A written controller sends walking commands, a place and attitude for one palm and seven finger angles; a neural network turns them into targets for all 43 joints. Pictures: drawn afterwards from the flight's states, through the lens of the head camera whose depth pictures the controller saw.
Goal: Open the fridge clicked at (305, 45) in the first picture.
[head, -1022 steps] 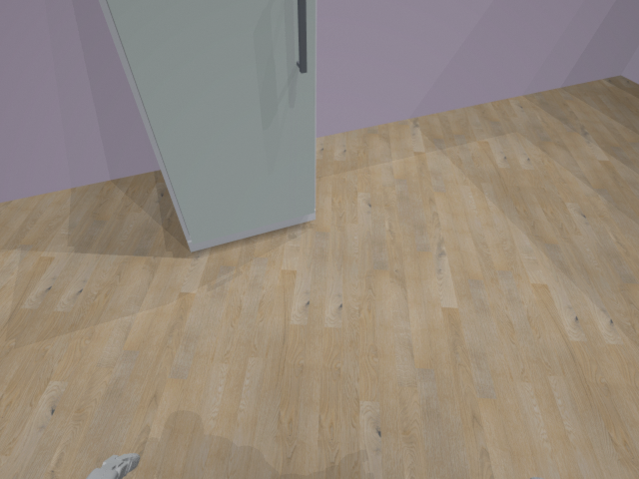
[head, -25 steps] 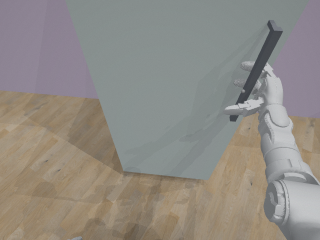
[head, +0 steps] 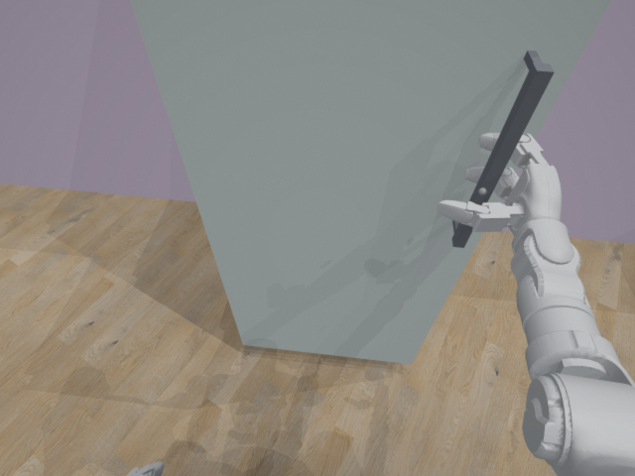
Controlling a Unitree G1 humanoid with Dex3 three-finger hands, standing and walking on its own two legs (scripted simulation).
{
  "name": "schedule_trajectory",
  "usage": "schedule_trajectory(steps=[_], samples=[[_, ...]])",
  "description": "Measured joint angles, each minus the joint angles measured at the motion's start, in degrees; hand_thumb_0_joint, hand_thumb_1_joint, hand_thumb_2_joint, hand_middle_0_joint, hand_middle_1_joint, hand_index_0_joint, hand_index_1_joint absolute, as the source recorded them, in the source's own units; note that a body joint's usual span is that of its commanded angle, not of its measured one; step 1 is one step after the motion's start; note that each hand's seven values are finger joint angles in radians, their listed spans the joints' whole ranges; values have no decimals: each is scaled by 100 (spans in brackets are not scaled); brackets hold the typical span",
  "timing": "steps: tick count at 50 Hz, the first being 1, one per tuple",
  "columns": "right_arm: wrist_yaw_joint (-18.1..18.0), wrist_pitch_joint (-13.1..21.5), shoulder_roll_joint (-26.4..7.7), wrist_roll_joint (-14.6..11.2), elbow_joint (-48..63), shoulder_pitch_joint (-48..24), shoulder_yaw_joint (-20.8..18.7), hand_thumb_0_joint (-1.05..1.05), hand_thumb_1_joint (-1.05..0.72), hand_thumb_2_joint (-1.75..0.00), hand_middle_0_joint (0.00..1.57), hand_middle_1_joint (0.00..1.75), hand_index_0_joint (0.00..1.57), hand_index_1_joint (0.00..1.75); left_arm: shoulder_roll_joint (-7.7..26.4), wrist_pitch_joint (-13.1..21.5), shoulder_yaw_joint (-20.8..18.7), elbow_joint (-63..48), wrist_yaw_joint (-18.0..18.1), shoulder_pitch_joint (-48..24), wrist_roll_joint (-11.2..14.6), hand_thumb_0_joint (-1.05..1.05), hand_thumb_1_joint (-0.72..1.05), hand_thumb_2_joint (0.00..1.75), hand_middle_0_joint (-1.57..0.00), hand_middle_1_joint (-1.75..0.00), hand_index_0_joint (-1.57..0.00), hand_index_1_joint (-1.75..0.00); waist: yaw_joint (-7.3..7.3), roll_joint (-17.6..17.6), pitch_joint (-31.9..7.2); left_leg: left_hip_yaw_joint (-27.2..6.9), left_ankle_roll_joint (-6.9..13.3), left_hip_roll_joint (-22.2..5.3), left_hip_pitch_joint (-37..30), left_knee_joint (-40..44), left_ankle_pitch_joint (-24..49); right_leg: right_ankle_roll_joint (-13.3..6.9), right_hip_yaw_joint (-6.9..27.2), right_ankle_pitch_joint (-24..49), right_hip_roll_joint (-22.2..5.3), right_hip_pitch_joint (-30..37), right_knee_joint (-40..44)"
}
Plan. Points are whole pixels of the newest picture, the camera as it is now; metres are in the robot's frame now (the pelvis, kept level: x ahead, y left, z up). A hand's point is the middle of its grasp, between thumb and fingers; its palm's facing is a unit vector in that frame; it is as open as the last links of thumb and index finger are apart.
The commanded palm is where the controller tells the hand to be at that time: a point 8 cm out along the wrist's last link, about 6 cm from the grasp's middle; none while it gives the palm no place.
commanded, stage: grip the handle and tug to test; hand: right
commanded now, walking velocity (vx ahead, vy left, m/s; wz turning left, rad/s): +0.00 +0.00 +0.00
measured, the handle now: (488, 166) +0.52 -0.16 +0.13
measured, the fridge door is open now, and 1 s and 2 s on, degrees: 0 0 15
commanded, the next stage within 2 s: pull the door a little, standing still in 1.12 s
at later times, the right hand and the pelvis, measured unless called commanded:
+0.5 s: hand (478, 188) +0.46 -0.13 +0.14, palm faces -0.01 +1.00 -0.01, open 5.5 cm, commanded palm +0.44 -0.18 +0.13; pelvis +0.01 +0.00 +0.00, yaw -1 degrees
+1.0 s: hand (478, 188) +0.46 -0.13 +0.14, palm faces -0.01 +1.00 -0.01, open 5.5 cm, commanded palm +0.42 -0.18 +0.13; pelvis +0.01 +0.00 +0.00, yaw +0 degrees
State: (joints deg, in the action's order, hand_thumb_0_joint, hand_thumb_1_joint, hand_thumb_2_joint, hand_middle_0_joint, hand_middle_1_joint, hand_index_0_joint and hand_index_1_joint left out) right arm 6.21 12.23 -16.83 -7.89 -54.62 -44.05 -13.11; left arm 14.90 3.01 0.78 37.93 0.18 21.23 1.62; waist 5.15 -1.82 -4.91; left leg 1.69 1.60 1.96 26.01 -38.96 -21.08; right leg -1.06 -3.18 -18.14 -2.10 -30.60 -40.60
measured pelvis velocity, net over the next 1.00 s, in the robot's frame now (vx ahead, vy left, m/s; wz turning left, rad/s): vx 0.01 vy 0.00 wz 0.00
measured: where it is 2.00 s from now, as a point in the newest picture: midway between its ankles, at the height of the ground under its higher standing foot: outside the picture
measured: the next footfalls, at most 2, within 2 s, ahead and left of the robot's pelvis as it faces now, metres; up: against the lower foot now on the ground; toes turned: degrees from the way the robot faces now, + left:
none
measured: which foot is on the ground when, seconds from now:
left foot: down 0.00-1.00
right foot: down 0.00-1.00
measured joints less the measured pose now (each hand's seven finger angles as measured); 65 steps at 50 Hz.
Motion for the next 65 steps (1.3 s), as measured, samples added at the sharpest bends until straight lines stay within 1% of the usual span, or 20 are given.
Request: schedule_trajectory(steps=[7, 17, 21, 23, 27, 38, 46, 54, 62, 65], samples=[[-48, -50, 68, -16, 163, 84, 61, -1, -13, -58, 31, 127, 30, 125, -11, -13, -5, 21, -1, 23, 6, 0, 91, 90, -20, -30, -20, -29, -32, 0, 12, -10, -17, -15, -68, 22, -27, -13, -8, -32, 17, 63, 13], [-102, -117, 117, 1, 247, 46, 141, 0, -59, -77, 36, 134, 35, 133, -33, -28, -19, 71, -7, -17, -4, 0, 91, 90, -20, -30, -20, -29, -75, 3, 10, 16, -25, -34, -70, 48, -42, -17, 20, -43, 40, 46, 24], [-102, -138, 114, 6, 195, -14, 184, 1, -72, -83, 37, 136, 37, 135, -35, -31, -18, 76, -5, -32, -5, 0, 91, 90, -20, -30, -20, -29, -79, 0, 14, 36, -24, -39, -77, 49, -52, -16, 40, -47, 48, 42, 20], [-84, -148, 144, 6, 174, -51, 233, 1, -75, -85, 37, 136, 37, 136, -32, -25, -21, 78, -9, -32, -7, 0, 91, 90, -20, -30, -20, -29, -91, -7, 15, 48, -22, -42, -71, 46, -54, -14, 53, -46, 52, 30, 14], [-79, -113, 167, 19, 52, -140, 181, 1, -75, -85, 38, 137, 37, 137, -35, -35, -1, 97, -3, -55, -19, 0, 91, 90, -20, -30, -20, -29, -99, 7, 20, 64, -16, -48, -50, 25, -59, -10, 68, -35, 59, 11, 10], [-107, -39, 90, 23, -94, -210, 121, 1, -76, -86, 38, 138, 37, 138, -26, -28, 1, 69, -11, -22, -20, 0, 91, 90, -20, -30, -20, -29, -56, 1, 29, 73, 15, -25, 19, -24, -50, 16, 80, -11, 37, -46, -13], [-40, -75, 36, -9, 98, -13, 57, 1, -77, -84, 37, 138, 35, 139, -4, -47, 0, 39, -12, 51, -3, 0, 91, 90, -20, -30, -20, -29, -40, -6, -3, 22, 28, 1, -1, 9, -41, 27, 34, -13, 10, 6, 39], [53, -259, 44, -82, 685, 465, -14, 1, -78, -82, 35, 138, 34, 138, 16, -102, -17, -104, -16, 47, 30, 1, 91, 90, -20, -30, -20, -29, -36, -4, -47, -75, 24, 32, -162, 146, -34, 30, -56, -49, -21, 200, 167], [43, -564, 177, -124, 1481, 968, 27, 1, -79, -81, 33, 138, 32, 136, 0, -155, -49, -243, -37, -81, 40, 1, 91, 90, -20, -30, -20, -29, -99, 8, -86, -142, 0, 26, -349, 294, -58, 20, -117, -107, -13, 399, 294], [25, -633, 245, -125, 1571, 952, 129, 1, -78, -81, 34, 138, 33, 136, -15, -174, -59, -250, -10, -141, 45, 1, 91, 90, -20, -30, -20, -29, -138, 8, -49, -88, -10, 7, -427, 337, -76, 14, -62, -124, 12, 431, 294]])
